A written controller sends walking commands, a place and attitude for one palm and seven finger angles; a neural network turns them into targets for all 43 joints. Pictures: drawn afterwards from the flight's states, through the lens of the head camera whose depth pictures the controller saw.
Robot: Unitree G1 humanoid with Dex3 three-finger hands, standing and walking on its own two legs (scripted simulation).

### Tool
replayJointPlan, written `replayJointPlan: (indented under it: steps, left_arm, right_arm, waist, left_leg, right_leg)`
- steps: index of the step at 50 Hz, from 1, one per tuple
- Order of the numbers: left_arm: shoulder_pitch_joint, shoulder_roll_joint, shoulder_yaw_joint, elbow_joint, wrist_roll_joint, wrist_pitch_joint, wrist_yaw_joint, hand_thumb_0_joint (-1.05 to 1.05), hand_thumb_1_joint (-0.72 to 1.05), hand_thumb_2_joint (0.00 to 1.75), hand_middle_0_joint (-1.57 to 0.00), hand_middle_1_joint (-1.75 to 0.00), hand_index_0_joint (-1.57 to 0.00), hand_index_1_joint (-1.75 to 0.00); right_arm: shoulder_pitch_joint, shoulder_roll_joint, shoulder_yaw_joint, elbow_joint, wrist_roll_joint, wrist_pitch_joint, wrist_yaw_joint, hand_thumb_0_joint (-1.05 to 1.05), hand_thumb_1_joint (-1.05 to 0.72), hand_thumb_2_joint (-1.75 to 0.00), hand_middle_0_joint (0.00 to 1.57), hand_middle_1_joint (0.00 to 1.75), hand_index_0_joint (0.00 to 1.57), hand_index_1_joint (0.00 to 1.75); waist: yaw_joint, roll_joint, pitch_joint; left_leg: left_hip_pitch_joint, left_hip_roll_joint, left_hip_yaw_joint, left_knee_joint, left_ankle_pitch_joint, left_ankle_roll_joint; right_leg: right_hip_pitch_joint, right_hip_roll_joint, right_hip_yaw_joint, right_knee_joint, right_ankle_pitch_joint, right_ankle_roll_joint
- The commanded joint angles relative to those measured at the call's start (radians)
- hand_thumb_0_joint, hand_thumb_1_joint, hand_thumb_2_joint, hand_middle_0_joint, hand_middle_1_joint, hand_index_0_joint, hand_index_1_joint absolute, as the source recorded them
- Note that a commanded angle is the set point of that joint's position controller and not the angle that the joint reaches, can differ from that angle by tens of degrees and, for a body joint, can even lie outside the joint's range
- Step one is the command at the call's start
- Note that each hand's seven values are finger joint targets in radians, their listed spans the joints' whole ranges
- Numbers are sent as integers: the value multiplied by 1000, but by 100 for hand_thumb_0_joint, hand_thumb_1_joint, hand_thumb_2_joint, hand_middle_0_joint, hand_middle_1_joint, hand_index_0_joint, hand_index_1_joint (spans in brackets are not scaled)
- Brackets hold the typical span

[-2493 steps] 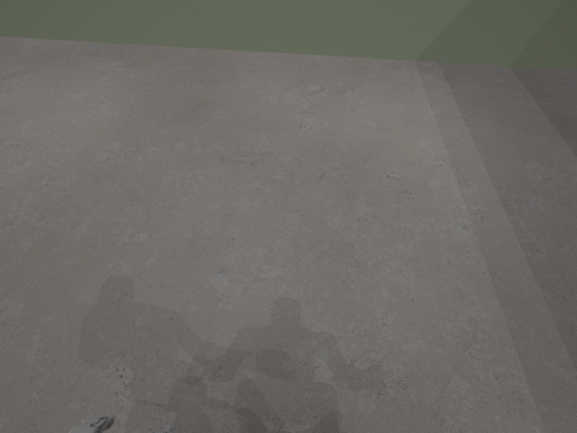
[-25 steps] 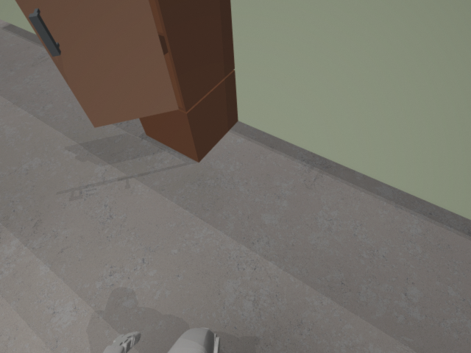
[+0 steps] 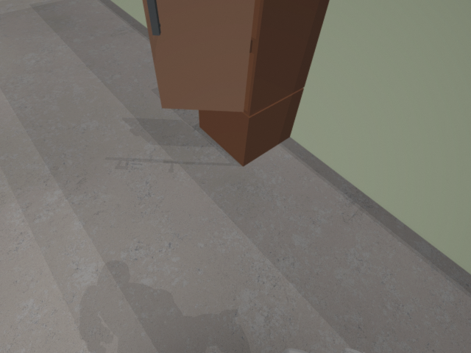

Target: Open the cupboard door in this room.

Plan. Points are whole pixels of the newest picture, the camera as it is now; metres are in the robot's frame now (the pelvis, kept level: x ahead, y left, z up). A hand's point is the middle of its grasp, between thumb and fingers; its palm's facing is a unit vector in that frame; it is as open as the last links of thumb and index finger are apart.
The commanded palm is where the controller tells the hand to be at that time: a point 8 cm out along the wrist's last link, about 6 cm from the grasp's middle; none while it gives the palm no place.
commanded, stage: take the last steps up to it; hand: left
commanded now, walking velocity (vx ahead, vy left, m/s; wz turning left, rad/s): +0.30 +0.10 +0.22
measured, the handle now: (154, 12) +1.07 +0.38 +0.05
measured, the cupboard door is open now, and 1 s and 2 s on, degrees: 49 49 49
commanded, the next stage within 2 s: come to a stop and stand still in 1.46 s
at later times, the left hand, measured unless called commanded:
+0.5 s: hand out of the picture +0.02 +0.16 -0.16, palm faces +0.20 -0.96 -0.20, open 7.3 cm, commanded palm none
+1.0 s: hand (116, 262) +0.30 +0.29 -0.16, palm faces +0.13 -0.97 -0.21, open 7.3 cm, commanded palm none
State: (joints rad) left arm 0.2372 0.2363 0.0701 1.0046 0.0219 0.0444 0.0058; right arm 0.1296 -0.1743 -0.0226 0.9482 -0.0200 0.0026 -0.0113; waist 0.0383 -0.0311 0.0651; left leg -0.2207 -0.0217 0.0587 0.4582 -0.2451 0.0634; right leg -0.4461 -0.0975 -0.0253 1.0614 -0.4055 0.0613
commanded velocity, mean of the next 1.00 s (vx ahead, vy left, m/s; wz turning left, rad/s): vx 0.30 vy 0.05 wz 0.03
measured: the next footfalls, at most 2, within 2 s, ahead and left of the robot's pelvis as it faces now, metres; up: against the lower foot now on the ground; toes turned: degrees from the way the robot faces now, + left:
right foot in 0.22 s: +0.06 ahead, -0.13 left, +0.00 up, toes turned -3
left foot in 0.66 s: +0.24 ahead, +0.18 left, +0.00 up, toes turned +17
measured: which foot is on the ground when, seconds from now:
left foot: down 0.00-0.22, up 0.24-0.64, down 0.66-1.00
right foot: up 0.00-0.20, down 0.22-0.66, up 0.68-1.00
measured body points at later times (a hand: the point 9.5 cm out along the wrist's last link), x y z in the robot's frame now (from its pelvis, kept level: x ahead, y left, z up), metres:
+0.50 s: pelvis +0.08 -0.01 +0.01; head +0.10 -0.02 +0.46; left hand +0.01 +0.21 -0.14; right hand +0.12 -0.25 -0.16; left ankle +0.13 +0.16 -0.67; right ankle +0.02 -0.13 -0.74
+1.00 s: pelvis +0.24 +0.09 +0.00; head +0.26 +0.09 +0.45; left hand +0.29 +0.34 -0.14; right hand +0.28 -0.14 -0.15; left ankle +0.20 +0.17 -0.74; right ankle +0.31 -0.03 -0.70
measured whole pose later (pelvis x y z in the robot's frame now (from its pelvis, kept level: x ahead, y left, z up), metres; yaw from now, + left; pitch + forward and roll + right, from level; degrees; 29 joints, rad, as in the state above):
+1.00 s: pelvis +0.24 +0.09 +0.00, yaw +5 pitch +0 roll +2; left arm 0.17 0.18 0.07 1.01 0.03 -0.01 -0.01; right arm 0.28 -0.16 -0.04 1.05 -0.03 -0.06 -0.01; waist 0.00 -0.02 0.03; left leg -0.12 -0.02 0.22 0.34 -0.23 0.05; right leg -0.53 -0.12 -0.08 0.86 -0.21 0.00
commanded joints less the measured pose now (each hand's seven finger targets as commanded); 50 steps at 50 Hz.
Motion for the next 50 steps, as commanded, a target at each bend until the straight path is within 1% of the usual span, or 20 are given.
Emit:
replayJointPlan:
  steps: [1,5,9,10,11,12,13,15,17,20,25,29,31,32,33,34,36,38,40,50]
  left_arm:
    - [-28,30,3,-77,5,-33,-13,0,90,90,-20,-30,-20,-30]
    - [-72,14,-2,-103,6,-45,-23,0,90,90,-20,-30,-20,-30]
    - [109,29,10,-41,7,-67,-22,0,90,90,-20,-30,-20,-30]
    - [193,85,23,-19,17,-76,-11,0,90,90,-20,-30,-20,-30]
    - [255,168,38,-12,16,-77,-1,0,90,90,-20,-30,-20,-30]
    - [241,165,37,-19,3,-78,8,0,90,90,-20,-30,-20,-30]
    - [178,144,28,-22,2,-85,9,0,90,90,-20,-30,-20,-30]
    - [90,52,2,-29,-1,-102,7,0,90,90,-20,-30,-20,-30]
    - [105,29,0,-13,-3,-118,9,0,90,90,-20,-30,-20,-30]
    - [165,30,-8,23,-4,-130,7,0,90,90,-20,-30,-20,-30]
    - [221,43,-14,73,4,-134,9,0,90,90,-20,-30,-20,-30]
    - [217,65,-5,95,9,-119,13,0,90,90,-20,-30,-20,-30]
    - [171,70,3,91,4,-111,12,0,90,90,-20,-30,-20,-30]
    - [195,33,-3,84,1,-106,6,0,90,90,-20,-30,-20,-30]
    - [241,-31,-8,64,-12,-99,0,0,90,90,-20,-30,-20,-30]
    - [172,-29,-13,25,-6,-101,6,0,90,90,-20,-30,-20,-30]
    - [84,-40,-11,17,-3,-93,3,0,90,90,-20,-30,-20,-30]
    - [104,-55,-7,43,10,-83,-12,0,90,90,-20,-30,-20,-30]
    - [137,-79,-8,53,12,-73,-13,0,90,90,-20,-30,-20,-30]
    - [-71,-43,-6,-50,6,-58,-28,0,90,90,-20,-30,-20,-30]
  right_arm:
    - [138,-180,-49,-7,-6,-19,-11,0,-90,-90,20,30,20,30]
    - [158,-181,-58,8,-12,-18,-6,0,-90,-90,20,30,20,30]
    - [103,-160,-56,5,-2,-16,0,0,-90,-90,20,30,20,30]
    - [98,-112,-48,-4,7,-20,6,0,-90,-90,20,30,20,30]
    - [57,-84,-40,-45,5,-22,14,0,-90,-90,20,30,20,30]
    - [27,-149,-55,-53,-10,-13,20,0,-90,-90,20,30,20,30]
    - [0,-134,-61,-37,-12,-6,26,0,-90,-90,20,30,20,30]
    - [68,-102,-60,15,-13,4,37,0,-90,-90,20,30,20,30]
    - [119,-69,-55,46,-10,9,42,0,-90,-90,20,30,20,30]
    - [112,-49,-49,50,-6,9,48,0,-90,-90,20,30,20,30]
    - [10,-27,-35,16,-1,-7,57,0,-90,-90,20,30,20,30]
    - [-13,-26,-30,10,2,-27,58,0,-90,-90,20,30,20,30]
    - [168,-67,-41,65,-5,-43,42,0,-90,-90,20,30,20,30]
    - [307,-150,-61,106,-10,-48,29,0,-90,-90,20,30,20,30]
    - [413,-266,-92,124,-22,-52,10,0,-90,-90,20,30,20,30]
    - [443,-288,-93,129,-14,-42,1,0,-90,-90,20,30,20,30]
    - [254,-211,-77,76,-8,-43,-8,0,-90,-90,20,30,20,30]
    - [183,-117,-49,59,-12,-60,-13,0,-90,-90,20,30,20,30]
    - [192,-82,-42,65,-11,-78,-16,0,-90,-90,20,30,20,30]
    - [235,-107,-40,93,-15,-73,-6,0,-90,-90,20,30,20,30]
  waist:
    - [-62,148,-61]
    - [-65,170,-19]
    - [30,76,-34]
    - [70,-96,-41]
    - [105,-300,-11]
    - [84,-198,28]
    - [58,-204,103]
    - [-16,-107,120]
    - [-28,-112,71]
    - [-20,-98,44]
    - [-1,-126,53]
    - [-1,-175,51]
    - [-100,-104,-24]
    - [-145,56,-129]
    - [-166,322,-225]
    - [-179,300,-234]
    - [-119,263,-109]
    - [-65,144,-13]
    - [-39,92,-36]
    - [-45,92,40]
  left_leg:
    - [117,258,-258,-207,107,131]
    - [52,249,-308,-232,-119,136]
    - [-210,137,-238,-70,-279,62]
    - [-385,38,-126,129,-318,10]
    - [-540,-37,-32,398,-360,-38]
    - [-542,23,-92,566,-306,-48]
    - [-541,54,-122,655,-206,-51]
    - [-476,92,-111,675,-15,-72]
    - [-446,100,-73,645,53,-92]
    - [-458,105,-37,582,97,-103]
    - [-425,105,26,349,85,-94]
    - [-236,68,65,180,9,-59]
    - [54,23,96,41,46,-44]
    - [273,99,25,25,41,-32]
    - [439,358,-361,-66,25,56]
    - [401,440,-455,-168,-18,111]
    - [156,428,-385,-251,-254,112]
    - [1,373,-251,-283,-160,78]
    - [8,341,-147,-282,16,79]
    - [62,325,-44,-305,87,110]
  right_leg:
    - [-70,5,-25,-98,-11,-9]
    - [3,24,-55,-282,-40,-27]
    - [422,45,-65,-616,81,-44]
    - [576,-114,118,-740,-91,-86]
    - [600,-374,477,-904,-267,-194]
    - [471,-442,556,-970,-389,-245]
    - [350,-396,532,-992,-407,-230]
    - [267,-288,238,-963,-143,-154]
    - [322,-229,73,-934,105,-135]
    - [381,-214,-15,-910,287,-137]
    - [435,-222,-74,-859,463,-153]
    - [386,-239,-76,-789,487,-151]
    - [294,-189,-136,-580,527,-123]
    - [186,-132,-161,-357,368,-97]
    - [-54,19,-189,-79,-112,-57]
    - [-130,49,-76,113,-219,-86]
    - [-210,-22,14,264,-60,-98]
    - [-157,-53,18,212,44,-86]
    - [-125,-51,11,141,97,-74]
    - [-66,-34,-34,-306,210,-58]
